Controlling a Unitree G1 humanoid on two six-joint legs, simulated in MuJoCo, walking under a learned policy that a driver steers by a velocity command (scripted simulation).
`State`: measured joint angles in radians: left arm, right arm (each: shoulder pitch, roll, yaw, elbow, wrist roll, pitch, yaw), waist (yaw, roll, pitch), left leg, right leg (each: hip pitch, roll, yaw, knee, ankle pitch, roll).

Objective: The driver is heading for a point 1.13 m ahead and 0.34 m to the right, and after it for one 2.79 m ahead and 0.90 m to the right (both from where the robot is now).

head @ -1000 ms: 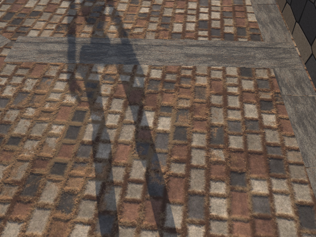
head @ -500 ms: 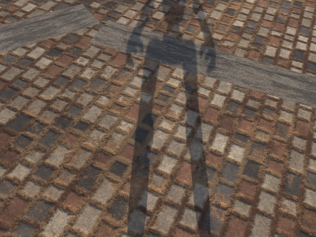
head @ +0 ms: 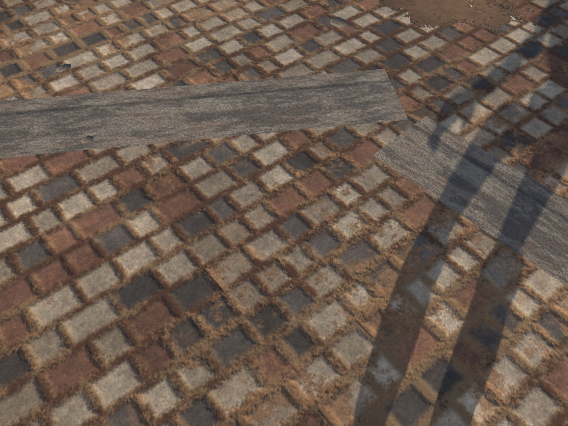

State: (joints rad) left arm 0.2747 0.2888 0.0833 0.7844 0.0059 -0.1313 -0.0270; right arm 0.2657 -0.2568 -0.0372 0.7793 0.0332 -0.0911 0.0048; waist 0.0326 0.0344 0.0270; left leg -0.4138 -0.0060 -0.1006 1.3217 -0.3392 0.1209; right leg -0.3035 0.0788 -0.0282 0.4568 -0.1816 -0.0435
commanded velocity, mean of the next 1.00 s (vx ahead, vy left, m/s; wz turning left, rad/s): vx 1.00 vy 0.00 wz -0.64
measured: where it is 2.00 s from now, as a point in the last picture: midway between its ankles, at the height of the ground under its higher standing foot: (443, 169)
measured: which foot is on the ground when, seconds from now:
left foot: up 0.00-0.28, down 0.30-0.74, up 0.76-1.00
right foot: down 0.00-0.28, up 0.30-0.72, down 0.74-1.00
